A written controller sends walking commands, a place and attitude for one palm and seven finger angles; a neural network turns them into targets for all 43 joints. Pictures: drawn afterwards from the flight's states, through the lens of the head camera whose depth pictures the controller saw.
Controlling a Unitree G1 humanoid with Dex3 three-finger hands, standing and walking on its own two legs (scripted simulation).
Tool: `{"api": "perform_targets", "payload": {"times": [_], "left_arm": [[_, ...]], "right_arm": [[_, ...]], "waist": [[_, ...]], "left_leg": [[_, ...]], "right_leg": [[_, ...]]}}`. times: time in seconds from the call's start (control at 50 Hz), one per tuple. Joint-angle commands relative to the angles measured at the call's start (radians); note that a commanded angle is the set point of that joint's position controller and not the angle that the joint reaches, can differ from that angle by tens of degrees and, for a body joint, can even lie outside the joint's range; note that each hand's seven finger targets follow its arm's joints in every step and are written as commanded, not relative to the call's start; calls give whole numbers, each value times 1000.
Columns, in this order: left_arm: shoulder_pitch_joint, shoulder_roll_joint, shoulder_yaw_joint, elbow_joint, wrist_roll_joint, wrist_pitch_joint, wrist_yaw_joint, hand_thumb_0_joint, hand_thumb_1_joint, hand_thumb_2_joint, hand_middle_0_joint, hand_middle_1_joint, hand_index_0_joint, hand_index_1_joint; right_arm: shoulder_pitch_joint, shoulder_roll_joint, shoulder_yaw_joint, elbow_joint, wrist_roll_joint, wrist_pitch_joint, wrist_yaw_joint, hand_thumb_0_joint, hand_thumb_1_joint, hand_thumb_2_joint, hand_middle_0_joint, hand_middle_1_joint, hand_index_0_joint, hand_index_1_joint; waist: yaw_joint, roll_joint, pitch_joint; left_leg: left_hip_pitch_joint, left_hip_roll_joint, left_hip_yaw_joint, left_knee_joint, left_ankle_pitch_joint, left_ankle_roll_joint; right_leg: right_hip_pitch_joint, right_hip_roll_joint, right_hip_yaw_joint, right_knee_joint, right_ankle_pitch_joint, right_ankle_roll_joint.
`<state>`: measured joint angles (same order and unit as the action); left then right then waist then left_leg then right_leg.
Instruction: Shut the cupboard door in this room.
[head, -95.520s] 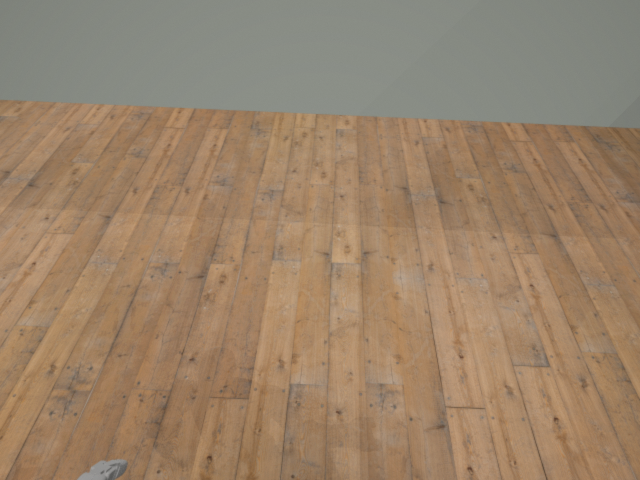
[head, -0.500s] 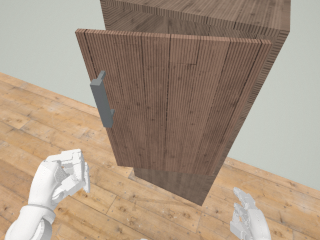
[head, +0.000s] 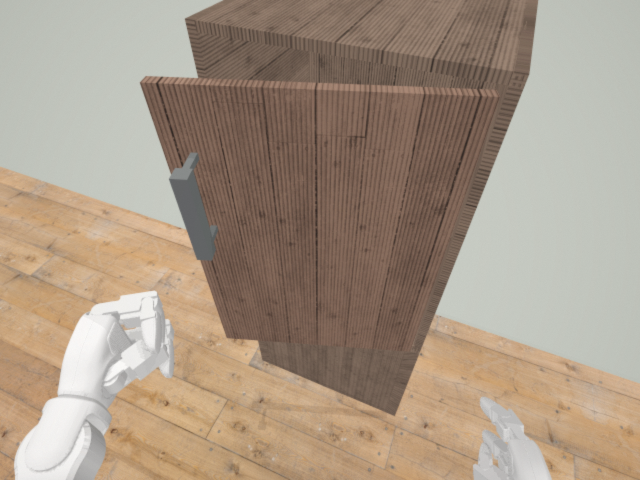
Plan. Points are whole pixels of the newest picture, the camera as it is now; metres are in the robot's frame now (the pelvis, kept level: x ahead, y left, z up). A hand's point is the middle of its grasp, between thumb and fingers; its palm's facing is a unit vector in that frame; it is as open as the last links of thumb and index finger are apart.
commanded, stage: raise the hand and make a fist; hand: left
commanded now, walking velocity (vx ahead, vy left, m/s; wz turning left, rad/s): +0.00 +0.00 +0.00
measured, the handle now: (199, 208) +0.44 +0.21 +0.11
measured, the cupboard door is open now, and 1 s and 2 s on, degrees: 19 19 17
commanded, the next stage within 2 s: bring the fist close to the handle in 0.04 s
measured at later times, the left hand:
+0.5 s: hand (189, 313) +0.27 +0.17 +0.11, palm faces +0.00 -1.00 -0.06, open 3.1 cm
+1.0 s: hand (196, 275) +0.32 +0.18 +0.11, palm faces +0.02 -1.00 -0.05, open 3.1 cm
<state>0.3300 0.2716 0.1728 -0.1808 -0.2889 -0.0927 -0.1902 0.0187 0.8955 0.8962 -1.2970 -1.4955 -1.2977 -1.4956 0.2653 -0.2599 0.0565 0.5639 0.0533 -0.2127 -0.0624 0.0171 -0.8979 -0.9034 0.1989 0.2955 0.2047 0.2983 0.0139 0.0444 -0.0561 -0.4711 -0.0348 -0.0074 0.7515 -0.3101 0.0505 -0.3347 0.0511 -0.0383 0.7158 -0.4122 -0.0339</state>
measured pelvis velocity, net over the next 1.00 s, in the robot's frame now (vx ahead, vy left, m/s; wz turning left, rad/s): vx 0.01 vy -0.01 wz -0.01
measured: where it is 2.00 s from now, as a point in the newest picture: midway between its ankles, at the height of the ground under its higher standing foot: outside the picture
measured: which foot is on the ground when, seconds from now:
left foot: down 0.00-1.00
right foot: down 0.00-1.00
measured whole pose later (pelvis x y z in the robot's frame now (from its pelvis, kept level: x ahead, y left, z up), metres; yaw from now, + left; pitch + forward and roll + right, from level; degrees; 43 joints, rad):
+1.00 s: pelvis +0.01 -0.01 +0.00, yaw -1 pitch +3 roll -1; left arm -0.05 0.29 0.20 0.19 -0.26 -0.10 -0.19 0.02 0.89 0.90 -1.30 -1.50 -1.30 -1.50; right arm 0.24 -0.26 0.05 0.61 0.06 -0.17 -0.06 0.02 -0.90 -0.90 0.20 0.30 0.20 0.30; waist 0.00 0.04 -0.06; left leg -0.46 -0.03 0.00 0.72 -0.31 0.04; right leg -0.34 0.05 -0.03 0.71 -0.42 -0.05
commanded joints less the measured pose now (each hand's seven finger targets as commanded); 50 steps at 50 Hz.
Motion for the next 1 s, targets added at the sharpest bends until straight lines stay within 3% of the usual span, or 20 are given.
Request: {"api": "perform_targets", "payload": {"times": [0.0,0.06,0.08,0.12,0.16,0.22,0.34,0.44,0.46,0.6,0.66,0.68,0.72,0.74,0.76,0.84,0.86,0.88,0.96,0.98], "left_arm": [[-141,134,75,-211,-21,-81,-1,0,900,900,-1300,-1500,-1300,-1500],[-131,163,94,-187,-22,-76,-5,0,900,900,-1300,-1500,-1300,-1500],[-140,130,67,-192,-23,-76,-10,0,900,900,-1300,-1500,-1300,-1500],[-146,139,78,-197,-26,-80,-9,0,900,900,-1300,-1500,-1300,-1500],[-242,170,87,-182,-16,-83,0,0,900,900,-1300,-1500,-1300,-1500],[-313,165,89,-120,-16,-87,4,0,900,900,-1300,-1500,-1300,-1500],[-362,151,69,-51,-10,-69,-15,0,900,900,-1300,-1500,-1300,-1500],[-369,176,110,0,-10,-53,-7,0,900,900,-1300,-1500,-1300,-1500],[-380,199,126,5,-5,-53,-2,0,900,900,-1300,-1500,-1300,-1500],[-472,150,76,-7,2,-81,1,0,900,900,-1300,-1500,-1300,-1500],[-452,184,105,45,4,-77,-2,0,900,900,-1300,-1500,-1300,-1500],[-459,156,82,39,5,-76,-6,0,900,900,-1300,-1500,-1300,-1500],[-491,178,102,53,5,-71,0,0,900,900,-1300,-1500,-1300,-1500],[-517,157,80,51,6,-70,1,0,900,900,-1300,-1500,-1300,-1500],[-528,195,110,68,8,-67,8,0,900,900,-1300,-1500,-1300,-1500],[-600,191,107,94,10,-74,6,0,900,900,-1300,-1500,-1300,-1500],[-631,199,98,99,18,-78,8,0,900,900,-1300,-1500,-1300,-1500],[-637,166,74,103,16,-79,5,0,900,900,-1300,-1500,-1300,-1500],[-653,220,125,199,11,-73,1,0,900,900,-1300,-1500,-1300,-1500],[-661,200,110,202,12,-70,-3,0,900,900,-1300,-1500,-1300,-1500]], "right_arm": [[-124,-109,-46,-168,0,-67,-5,0,-900,-900,200,300,200,300],[-121,-117,-47,-162,-2,-71,-8,0,-900,-900,200,300,200,300],[-127,-110,-44,-166,-1,-72,-7,0,-900,-900,200,300,200,300],[-130,-111,-45,-165,0,-76,-9,0,-900,-900,200,300,200,300],[-123,-119,-45,-148,-1,-76,-13,0,-900,-900,200,300,200,300],[-125,-116,-44,-136,0,-79,-19,0,-900,-900,200,300,200,300],[-124,-115,-44,-133,3,-80,-17,0,-900,-900,200,300,200,300],[-123,-117,-46,-136,1,-66,-8,0,-900,-900,200,300,200,300],[-120,-121,-49,-135,-1,-62,-8,0,-900,-900,200,300,200,300],[-116,-115,-53,-136,3,-57,-3,0,-900,-900,200,300,200,300],[-107,-126,-57,-126,1,-49,-2,0,-900,-900,200,300,200,300],[-110,-120,-57,-131,4,-45,-1,0,-900,-900,200,300,200,300],[-110,-121,-58,-126,6,-39,-1,0,-900,-900,200,300,200,300],[-113,-121,-55,-126,5,-36,-2,0,-900,-900,200,300,200,300],[-108,-128,-59,-121,4,-32,-4,0,-900,-900,200,300,200,300],[-114,-122,-56,-118,6,-19,-6,0,-900,-900,200,300,200,300],[-113,-127,-57,-113,6,-17,-6,0,-900,-900,200,300,200,300],[-119,-120,-57,-116,6,-17,-5,0,-900,-900,200,300,200,300],[-106,-134,-60,-103,6,-3,-7,0,-900,-900,200,300,200,300],[-113,-127,-59,-108,8,0,-5,0,-900,-900,200,300,200,300]], "waist": [[1,-1,-99],[2,-14,-84],[-3,-23,-78],[2,1,-82],[-18,-16,-62],[-20,-32,-68],[-4,-6,-150],[7,-43,-136],[8,-52,-140],[-7,8,-189],[-5,-53,-184],[-7,-26,-189],[-7,-14,-176],[-14,-21,-177],[-14,-60,-177],[-15,-1,-201],[-24,-28,-197],[-20,8,-207],[-18,-67,-199],[-16,-36,-201]], "left_leg": [[157,36,-60,-130,38,-13],[137,35,-61,-121,24,-11],[137,33,-59,-124,15,-10],[138,31,-56,-120,11,-12],[130,34,-62,-114,-3,-9],[134,31,-64,-117,-19,-10],[178,26,-50,-112,77,-8],[158,24,-37,-111,116,-9],[154,25,-33,-101,125,-7],[214,25,-26,-100,181,-7],[197,25,-26,-93,194,-4],[204,24,-22,-96,201,-4],[205,26,-25,-104,185,-8],[210,24,-25,-104,185,-6],[203,27,-28,-99,183,-3],[221,25,-24,-107,186,-8],[222,27,-26,-101,191,-4],[233,26,-22,-103,193,-5],[211,28,-25,-104,186,-4],[213,25,-21,-105,197,-4]], "right_leg": [[-100,-24,20,-145,108,15],[-100,-28,35,-157,87,18],[-105,-30,33,-161,70,19],[-106,-31,41,-164,58,19],[-123,-31,47,-167,43,21],[-131,-31,47,-172,17,22],[-80,-36,47,-153,153,22],[-64,-37,48,-149,219,28],[-56,-43,62,-152,236,34],[-62,-34,41,-126,310,28],[-48,-35,47,-127,342,35],[-53,-36,43,-124,351,33],[-66,-32,36,-126,324,29],[-69,-32,35,-127,323,29],[-63,-32,42,-132,322,33],[-64,-31,38,-127,314,26],[-63,-32,44,-131,318,28],[-67,-34,42,-129,321,26],[-56,-33,47,-139,324,31],[-54,-36,48,-136,344,30]]}}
